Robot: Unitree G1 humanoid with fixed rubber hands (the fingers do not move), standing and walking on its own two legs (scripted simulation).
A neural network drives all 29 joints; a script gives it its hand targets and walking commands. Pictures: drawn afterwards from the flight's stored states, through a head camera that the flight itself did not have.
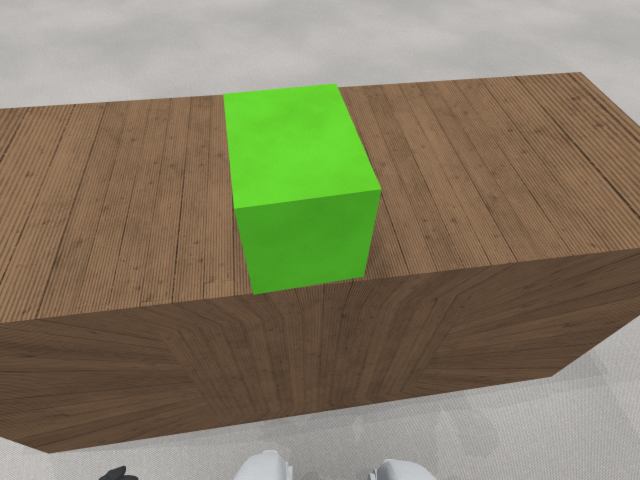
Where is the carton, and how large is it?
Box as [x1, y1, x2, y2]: [223, 83, 380, 294]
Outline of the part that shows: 335,83 223,94 234,210 253,294 363,276 380,193 380,187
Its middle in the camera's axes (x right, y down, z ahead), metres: -0.04 -0.08 +0.57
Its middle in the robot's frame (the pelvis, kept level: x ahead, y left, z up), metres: +0.49 +0.06 +0.07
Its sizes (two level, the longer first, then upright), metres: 0.231 0.168 0.184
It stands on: a pedestal, 0.71 m high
